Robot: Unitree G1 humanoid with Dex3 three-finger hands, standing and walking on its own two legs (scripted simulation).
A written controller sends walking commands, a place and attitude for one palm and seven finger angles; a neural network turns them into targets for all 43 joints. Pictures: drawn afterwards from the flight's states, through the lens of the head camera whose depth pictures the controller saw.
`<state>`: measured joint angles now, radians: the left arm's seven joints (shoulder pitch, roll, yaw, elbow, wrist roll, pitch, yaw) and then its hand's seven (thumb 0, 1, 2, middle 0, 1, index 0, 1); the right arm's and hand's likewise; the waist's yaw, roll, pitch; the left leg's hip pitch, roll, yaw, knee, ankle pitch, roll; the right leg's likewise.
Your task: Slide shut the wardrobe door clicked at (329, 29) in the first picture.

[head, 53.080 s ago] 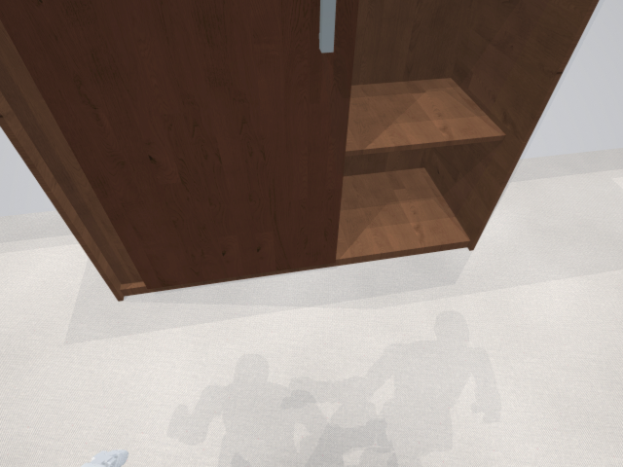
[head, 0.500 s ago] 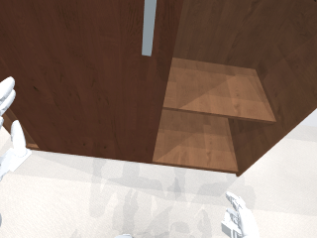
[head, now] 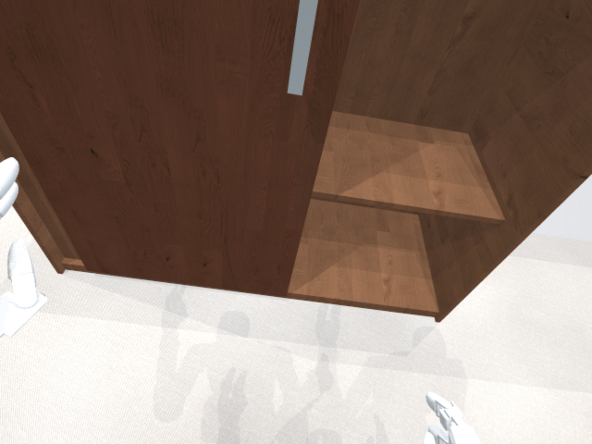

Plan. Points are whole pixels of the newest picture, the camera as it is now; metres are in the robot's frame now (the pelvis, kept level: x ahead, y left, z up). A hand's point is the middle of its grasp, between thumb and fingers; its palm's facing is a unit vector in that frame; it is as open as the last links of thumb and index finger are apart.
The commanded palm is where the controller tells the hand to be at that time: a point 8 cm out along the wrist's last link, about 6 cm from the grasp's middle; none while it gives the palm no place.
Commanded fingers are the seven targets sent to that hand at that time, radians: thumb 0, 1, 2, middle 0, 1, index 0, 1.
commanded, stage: stop stepping back and stand still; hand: left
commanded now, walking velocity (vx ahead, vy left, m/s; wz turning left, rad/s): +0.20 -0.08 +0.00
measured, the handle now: (305, 24) +0.70 +0.07 +0.24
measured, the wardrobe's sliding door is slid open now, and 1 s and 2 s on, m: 0.60 0.60 0.60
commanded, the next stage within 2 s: let the arm hang, fingers relaxed in 1.46 s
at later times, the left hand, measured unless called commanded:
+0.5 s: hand out of the picture +0.16 +0.31 +0.16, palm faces +0.51 -0.84 -0.19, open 7.4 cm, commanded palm +0.07 +0.32 +0.17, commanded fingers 0.00 0.90 0.90 -0.20 -0.30 -0.20 -0.30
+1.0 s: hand out of the picture +0.17 +0.33 +0.16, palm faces +0.45 -0.83 -0.33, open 7.4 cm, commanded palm +0.10 +0.37 +0.17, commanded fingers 0.00 0.90 0.90 -0.20 -0.30 -0.20 -0.30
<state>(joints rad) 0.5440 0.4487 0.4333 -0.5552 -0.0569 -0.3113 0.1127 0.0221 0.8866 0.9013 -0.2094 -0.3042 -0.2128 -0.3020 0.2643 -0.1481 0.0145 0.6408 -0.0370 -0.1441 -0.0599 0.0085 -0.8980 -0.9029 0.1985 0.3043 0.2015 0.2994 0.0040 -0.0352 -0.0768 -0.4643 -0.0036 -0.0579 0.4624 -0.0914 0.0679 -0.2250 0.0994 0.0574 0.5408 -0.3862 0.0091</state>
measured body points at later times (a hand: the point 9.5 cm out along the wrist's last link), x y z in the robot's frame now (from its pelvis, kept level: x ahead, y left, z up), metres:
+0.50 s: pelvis -0.08 +0.02 -0.02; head -0.12 +0.07 +0.42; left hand +0.12 +0.35 +0.17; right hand +0.04 -0.24 -0.08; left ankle +0.00 +0.08 -0.74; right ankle -0.12 -0.13 -0.72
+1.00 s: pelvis -0.04 +0.07 -0.02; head -0.05 +0.10 +0.43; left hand +0.14 +0.37 +0.17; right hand +0.11 -0.17 -0.09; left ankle -0.02 +0.18 -0.74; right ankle -0.06 -0.06 -0.74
